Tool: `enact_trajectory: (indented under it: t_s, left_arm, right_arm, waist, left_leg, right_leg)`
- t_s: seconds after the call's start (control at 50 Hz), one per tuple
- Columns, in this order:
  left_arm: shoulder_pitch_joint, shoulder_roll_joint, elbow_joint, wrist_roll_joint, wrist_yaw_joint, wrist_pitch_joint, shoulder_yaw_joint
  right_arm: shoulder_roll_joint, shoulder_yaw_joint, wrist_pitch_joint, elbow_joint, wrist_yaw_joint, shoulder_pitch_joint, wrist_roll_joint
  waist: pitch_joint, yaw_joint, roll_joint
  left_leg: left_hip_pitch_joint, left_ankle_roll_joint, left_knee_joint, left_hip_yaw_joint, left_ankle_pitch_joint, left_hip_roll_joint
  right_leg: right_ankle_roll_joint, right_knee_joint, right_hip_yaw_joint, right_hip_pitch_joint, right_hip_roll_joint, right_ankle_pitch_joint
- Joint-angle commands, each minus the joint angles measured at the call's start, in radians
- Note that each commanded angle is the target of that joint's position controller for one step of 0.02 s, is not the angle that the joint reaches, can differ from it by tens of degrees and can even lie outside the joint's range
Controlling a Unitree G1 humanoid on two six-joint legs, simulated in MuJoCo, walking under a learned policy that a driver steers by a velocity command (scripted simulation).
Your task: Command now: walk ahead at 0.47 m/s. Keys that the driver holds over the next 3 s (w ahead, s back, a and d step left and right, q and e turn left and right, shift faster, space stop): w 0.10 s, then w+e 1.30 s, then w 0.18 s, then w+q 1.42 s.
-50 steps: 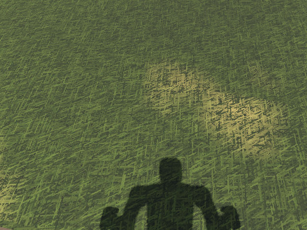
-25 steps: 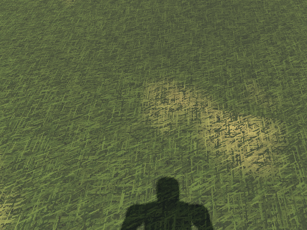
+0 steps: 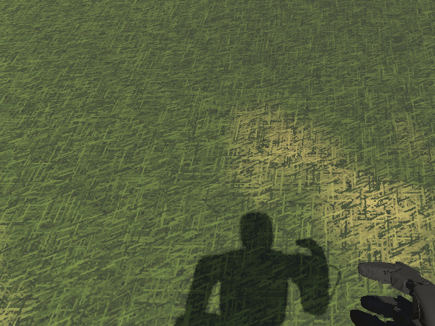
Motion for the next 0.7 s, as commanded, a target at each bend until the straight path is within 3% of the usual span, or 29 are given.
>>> enact_trajectory:
  t_s: [0.02, 0.04, 0.06, 0.08, 0.1, 0.12, 0.16, 0.2, 0.24, 0.34, 0.44, 0.46, 0.5, 0.52, 0.54, 0.56, 0.58, 0.6, 0.62, 0.64, 0.66, 0.7]
  left_arm:
    - [0.095, -0.010, -0.110, 0.012, -0.001, -0.024, -0.018]
    - [0.025, 0.091, -0.099, -0.015, -0.008, -0.048, 0.004]
    - [-0.096, 0.149, -0.142, -0.044, -0.013, -0.060, 0.024]
    - [-0.159, 0.141, -0.159, -0.038, -0.010, -0.067, 0.019]
    - [-0.184, 0.129, -0.161, -0.019, -0.008, -0.068, 0.022]
    - [-0.152, 0.120, -0.150, -0.015, -0.009, -0.056, 0.026]
    - [-0.110, 0.084, -0.129, -0.017, -0.009, -0.026, 0.021]
    - [-0.152, 0.074, -0.146, -0.014, -0.004, -0.007, 0.020]
    - [-0.218, 0.076, -0.171, -0.008, -0.002, -0.006, 0.021]
    - [-0.374, 0.050, -0.221, -0.005, -0.029, -0.025, 0.010]
    - [-0.499, 0.048, -0.307, -0.009, -0.062, -0.025, 0.005]
    - [-0.504, 0.054, -0.322, -0.008, -0.069, -0.024, 0.007]
    - [-0.448, 0.086, -0.335, -0.008, -0.076, -0.019, 0.024]
    - [-0.343, 0.120, -0.317, -0.009, -0.075, -0.015, 0.045]
    - [-0.175, 0.175, -0.278, -0.012, -0.064, -0.012, 0.078]
    - [-0.032, 0.278, -0.254, -0.011, -0.041, 0.001, 0.113]
    - [-0.082, 0.319, -0.283, -0.016, -0.044, -0.007, 0.110]
    - [-0.068, 0.229, -0.294, -0.007, -0.048, -0.013, 0.084]
    - [-0.097, 0.184, -0.289, 0.000, -0.047, -0.018, 0.071]
    - [-0.160, 0.167, -0.295, -0.002, -0.046, -0.022, 0.067]
    - [-0.215, 0.134, -0.309, 0.002, -0.043, -0.024, 0.057]
    - [-0.255, 0.130, -0.332, 0.011, -0.035, -0.024, 0.055]
  right_arm:
    - [-0.318, -0.105, 0.004, 0.066, -0.019, 0.462, -0.021]
    - [-0.213, -0.080, 0.003, 0.070, -0.019, 0.453, -0.013]
    - [-0.176, -0.066, 0.002, 0.071, -0.023, 0.369, -0.010]
    - [-0.160, -0.059, 0.001, 0.067, -0.023, 0.302, -0.012]
    - [-0.142, -0.055, -0.003, 0.068, -0.018, 0.258, -0.022]
    - [-0.118, -0.049, -0.011, 0.069, -0.018, 0.229, -0.035]
    - [-0.107, -0.051, -0.028, 0.090, -0.016, 0.214, -0.028]
    - [-0.126, -0.057, -0.041, 0.119, -0.018, 0.223, -0.028]
    - [-0.147, -0.063, -0.044, 0.143, -0.026, 0.247, -0.033]
    - [-0.180, -0.063, -0.033, 0.172, -0.042, 0.280, -0.027]
    - [-0.208, -0.072, 0.005, 0.217, -0.047, 0.358, -0.010]
    - [-0.215, -0.074, 0.015, 0.219, -0.049, 0.357, -0.006]
    - [-0.245, -0.082, 0.033, 0.208, -0.058, 0.332, -0.006]
    - [-0.254, -0.084, 0.043, 0.201, -0.063, 0.319, -0.007]
    - [-0.243, -0.077, 0.050, 0.193, -0.071, 0.314, -0.007]
    - [-0.180, -0.054, 0.038, 0.157, -0.074, 0.345, -0.027]
    - [-0.085, -0.018, 0.002, 0.119, -0.055, 0.398, -0.039]
    - [-0.188, -0.041, -0.033, 0.109, -0.036, 0.311, -0.009]
    - [-0.196, -0.041, -0.049, 0.083, -0.029, 0.241, 0.018]
    - [-0.176, -0.035, -0.056, 0.078, -0.035, 0.220, 0.003]
    - [-0.185, -0.044, -0.049, 0.084, -0.043, 0.215, -0.017]
    - [-0.177, -0.048, -0.027, 0.082, -0.043, 0.243, -0.028]
  waist:
    - [-0.435, -0.171, 0.254]
    - [-0.414, -0.210, 0.211]
    - [-0.221, -0.193, 0.161]
    - [-0.137, -0.161, 0.059]
    - [-0.084, -0.127, 0.021]
    - [-0.085, -0.086, 0.054]
    - [-0.075, -0.059, 0.070]
    - [-0.021, -0.057, 0.058]
    - [0.011, -0.075, 0.042]
    - [0.033, -0.138, 0.022]
    - [0.061, -0.181, 0.016]
    - [0.055, -0.174, 0.025]
    - [-0.009, -0.125, 0.065]
    - [-0.078, -0.064, 0.075]
    - [-0.169, 0.024, 0.050]
    - [-0.285, 0.055, -0.101]
    - [-0.409, -0.038, -0.284]
    - [-0.422, 0.028, -0.164]
    - [-0.282, 0.019, -0.112]
    - [-0.181, -0.029, -0.001]
    - [-0.138, -0.063, 0.004]
    - [-0.111, -0.104, -0.032]
  left_leg:
    - [0.973, 0.279, -0.080, -0.670, -0.320, 0.385]
    - [0.915, 0.260, -0.240, -0.840, -0.461, 0.388]
    - [0.770, 0.213, -0.258, -0.678, -0.417, 0.358]
    - [0.617, 0.192, -0.273, -0.545, -0.282, 0.321]
    - [0.494, 0.182, -0.296, -0.450, -0.156, 0.279]
    - [0.423, 0.173, -0.322, -0.372, -0.095, 0.251]
    - [0.341, 0.182, -0.379, -0.280, -0.056, 0.234]
    - [0.283, 0.183, -0.422, -0.204, -0.032, 0.238]
    - [0.300, 0.178, -0.440, -0.148, -0.006, 0.238]
    - [0.366, 0.126, -0.442, 0.010, 0.063, 0.212]
    - [0.585, 0.101, -0.360, 0.052, 0.143, 0.278]
    - [0.618, 0.091, -0.323, 0.062, 0.218, 0.288]
    - [0.645, 0.065, -0.182, 0.096, 0.564, 0.288]
    - [0.629, 0.048, -0.029, 0.120, 0.714, 0.272]
    - [0.524, 0.012, 0.204, 0.153, 0.709, 0.230]
    - [0.211, -0.040, 0.551, 0.168, 0.349, 0.157]
    - [-0.153, -0.088, 0.873, 0.000, -0.501, -0.062]
    - [-0.260, -0.063, 0.921, -0.168, -0.482, -0.001]
    - [-0.295, -0.042, 0.882, -0.148, -0.413, 0.038]
    - [-0.268, -0.039, 0.775, -0.139, -0.341, 0.082]
    - [-0.208, -0.044, 0.685, -0.137, -0.299, 0.114]
    - [-0.129, -0.071, 0.624, -0.133, -0.257, 0.123]
  right_leg:
    - [-0.018, 0.846, 0.035, -0.699, 0.066, 0.075]
    - [-0.029, 0.970, 0.163, -0.808, 0.057, -0.059]
    - [-0.039, 0.989, 0.134, -0.885, 0.004, 0.015]
    - [-0.044, 0.944, 0.106, -0.853, -0.047, 0.107]
    - [-0.039, 0.889, 0.095, -0.815, -0.078, 0.163]
    - [-0.037, 0.857, 0.108, -0.748, -0.111, 0.203]
    - [-0.021, 0.818, 0.101, -0.694, -0.125, 0.222]
    - [-0.002, 0.764, 0.111, -0.733, -0.129, 0.261]
    - [0.012, 0.677, 0.133, -0.804, -0.124, 0.361]
    - [0.004, 0.379, 0.058, -0.784, -0.088, 0.610]
    - [-0.037, 0.254, 0.011, -0.871, -0.070, 0.507]
    - [-0.052, 0.243, -0.008, -0.867, -0.058, 0.452]
    - [-0.089, 0.242, -0.069, -0.746, 0.003, 0.343]
    - [-0.115, 0.233, -0.096, -0.606, 0.049, 0.321]
    - [-0.152, 0.183, -0.092, -0.357, 0.090, 0.372]
    - [-0.245, 0.172, 0.222, -0.015, -0.100, 0.380]
    - [-0.429, 0.010, 0.791, 0.246, -0.310, 0.250]
    - [-0.391, -0.050, 0.782, 0.257, -0.305, 0.205]
    - [-0.347, -0.048, 0.621, 0.139, -0.268, 0.257]
    - [-0.315, -0.056, 0.505, -0.022, -0.221, 0.357]
    - [-0.295, -0.071, 0.429, -0.132, -0.185, 0.455]
    - [-0.306, -0.114, 0.388, -0.252, -0.152, 0.558]
Next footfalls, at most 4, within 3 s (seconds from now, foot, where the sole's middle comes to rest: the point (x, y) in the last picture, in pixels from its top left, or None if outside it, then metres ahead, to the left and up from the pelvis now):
0.54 right None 0.46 -0.16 -0.75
1.02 left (268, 226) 0.78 -0.06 -0.75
1.54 right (384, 220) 0.83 -0.45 -0.75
2.24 left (352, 148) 1.30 -0.43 -0.92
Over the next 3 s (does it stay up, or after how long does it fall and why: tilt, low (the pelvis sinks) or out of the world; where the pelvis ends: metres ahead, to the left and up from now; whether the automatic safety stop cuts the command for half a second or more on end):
stays up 1.50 -0.62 -0.14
